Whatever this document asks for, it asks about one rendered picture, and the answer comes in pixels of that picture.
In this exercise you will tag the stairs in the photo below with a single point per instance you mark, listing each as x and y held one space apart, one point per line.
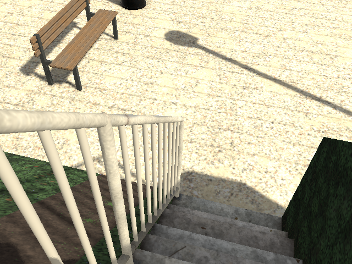
192 230

